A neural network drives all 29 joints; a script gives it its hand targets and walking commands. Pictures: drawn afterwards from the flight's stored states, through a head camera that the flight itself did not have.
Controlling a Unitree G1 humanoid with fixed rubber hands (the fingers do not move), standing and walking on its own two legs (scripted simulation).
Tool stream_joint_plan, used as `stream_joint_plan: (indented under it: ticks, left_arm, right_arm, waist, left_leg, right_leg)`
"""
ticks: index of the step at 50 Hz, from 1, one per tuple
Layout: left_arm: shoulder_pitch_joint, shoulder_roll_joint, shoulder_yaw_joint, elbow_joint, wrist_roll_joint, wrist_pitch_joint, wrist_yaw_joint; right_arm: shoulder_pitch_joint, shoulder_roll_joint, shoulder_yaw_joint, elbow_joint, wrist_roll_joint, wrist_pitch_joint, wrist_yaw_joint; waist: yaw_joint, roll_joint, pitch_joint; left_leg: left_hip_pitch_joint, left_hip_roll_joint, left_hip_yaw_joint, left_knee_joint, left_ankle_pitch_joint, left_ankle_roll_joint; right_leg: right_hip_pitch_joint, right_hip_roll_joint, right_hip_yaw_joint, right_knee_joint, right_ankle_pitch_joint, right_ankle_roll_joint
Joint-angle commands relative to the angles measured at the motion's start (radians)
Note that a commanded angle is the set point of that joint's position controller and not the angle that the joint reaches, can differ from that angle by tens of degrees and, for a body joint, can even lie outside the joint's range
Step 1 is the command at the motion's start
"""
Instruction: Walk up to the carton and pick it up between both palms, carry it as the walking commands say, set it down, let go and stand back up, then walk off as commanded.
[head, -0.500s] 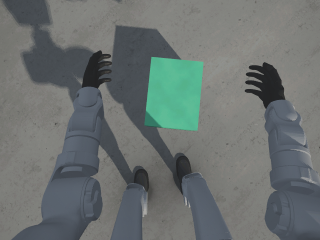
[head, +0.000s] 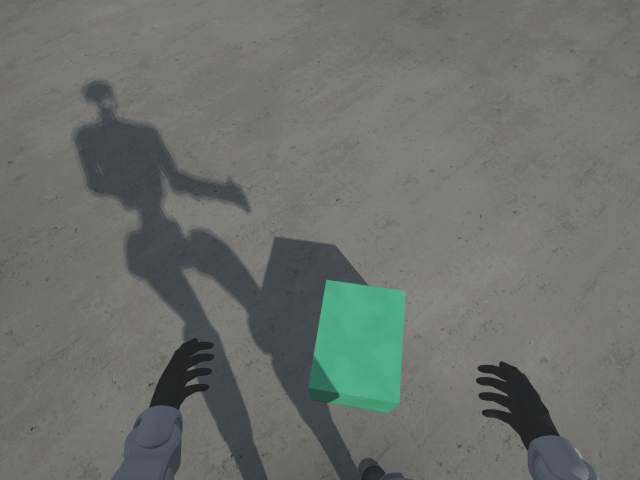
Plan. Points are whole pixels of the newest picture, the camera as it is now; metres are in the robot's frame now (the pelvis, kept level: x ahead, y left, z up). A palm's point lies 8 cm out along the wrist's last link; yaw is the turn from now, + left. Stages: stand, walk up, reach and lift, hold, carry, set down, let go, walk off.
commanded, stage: let go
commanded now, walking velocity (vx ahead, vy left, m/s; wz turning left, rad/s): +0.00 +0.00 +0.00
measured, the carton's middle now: (357, 347) +0.45 -0.08 -0.66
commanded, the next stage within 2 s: stand in 0.64 s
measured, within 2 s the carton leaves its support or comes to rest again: neither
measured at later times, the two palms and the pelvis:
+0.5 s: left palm (130, 461) +0.17 +0.24 -0.05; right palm (532, 444) +0.18 -0.22 -0.06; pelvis +0.02 +0.01 +0.01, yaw +0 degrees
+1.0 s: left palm out of the picture +0.14 +0.30 -0.07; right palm (577, 453) +0.17 -0.28 -0.08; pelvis +0.03 +0.00 +0.01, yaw +1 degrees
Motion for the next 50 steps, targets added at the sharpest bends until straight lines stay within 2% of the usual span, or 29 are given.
stream_joint_plan:
  ticks: [1,11,19,25,32,33,36,38,42,50]
  left_arm:
    - [0.046,0.081,-0.005,-0.128,-0.012,-0.033,-0.013]
    - [0.213,0.111,-0.032,-0.175,-0.034,0.024,-0.046]
    - [0.208,0.117,-0.036,-0.190,-0.047,0.073,-0.070]
    - [0.223,0.126,-0.041,-0.175,-0.033,0.066,-0.049]
    - [0.231,0.114,-0.052,-0.135,-0.009,0.035,-0.029]
    - [0.212,0.250,-0.010,-0.001,-0.007,0.031,0.007]
    - [0.206,0.250,-0.018,0.037,0.002,0.010,0.021]
    - [0.186,0.242,-0.024,0.067,0.000,-0.004,0.018]
    - [0.178,0.251,-0.026,0.120,-0.003,-0.016,0.020]
    - [0.169,0.295,-0.028,0.195,-0.006,-0.023,0.028]
  right_arm:
    - [0.048,-0.112,-0.010,-0.135,0.011,-0.021,-0.018]
    - [0.132,-0.110,0.039,-0.127,0.009,0.043,-0.026]
    - [0.119,-0.120,0.023,-0.134,-0.017,0.106,-0.043]
    - [0.104,-0.105,0.030,-0.145,-0.017,0.163,-0.060]
    - [0.094,-0.148,0.024,-0.134,-0.026,0.201,-0.097]
    - [0.047,-0.242,0.009,-0.032,-0.033,0.125,-0.125]
    - [0.071,-0.219,0.022,0.023,-0.038,0.053,-0.126]
    - [0.055,-0.228,0.025,0.051,-0.034,0.033,-0.122]
    - [0.060,-0.254,0.028,0.105,-0.037,0.012,-0.124]
    - [0.075,-0.293,0.031,0.187,-0.038,-0.008,-0.129]
  waist:
    - [0.004,0.008,-0.264]
    - [0.036,0.048,-0.016]
    - [0.023,0.020,0.089]
    - [0.032,0.025,0.049]
    - [0.036,0.017,0.011]
    - [0.045,0.126,0.101]
    - [0.043,0.071,0.047]
    - [0.043,0.031,0.000]
    - [0.041,0.008,-0.041]
    - [0.037,-0.001,-0.029]
  left_leg:
    - [0.131,-0.004,0.026,-0.138,0.244,-0.019]
    - [0.279,0.011,0.025,-0.240,0.255,-0.025]
    - [0.306,0.019,0.021,-0.245,0.204,-0.019]
    - [0.347,0.019,0.014,-0.198,0.272,-0.016]
    - [0.349,0.012,0.015,-0.152,0.343,-0.011]
    - [0.270,0.046,-0.009,-0.142,0.263,-0.023]
    - [0.299,0.063,-0.053,-0.160,0.165,-0.015]
    - [0.327,0.067,-0.058,-0.151,0.198,-0.010]
    - [0.360,0.072,-0.053,-0.140,0.282,-0.010]
    - [0.377,0.084,-0.067,-0.162,0.311,-0.005]
  right_leg:
    - [0.430,0.003,-0.020,-0.058,0.310,0.025]
    - [0.572,0.017,-0.034,-0.160,0.223,0.027]
    - [0.597,0.022,-0.027,-0.160,0.154,0.028]
    - [0.582,0.022,-0.027,-0.125,0.176,0.023]
    - [0.545,0.012,-0.048,-0.098,0.260,0.017]
    - [0.408,-0.058,0.008,-0.092,0.207,0.032]
    - [0.393,-0.064,0.027,-0.117,0.110,0.018]
    - [0.407,-0.066,0.031,-0.114,0.139,0.014]
    - [0.425,-0.076,0.040,-0.109,0.227,0.012]
    - [0.445,-0.094,0.057,-0.129,0.259,-0.001]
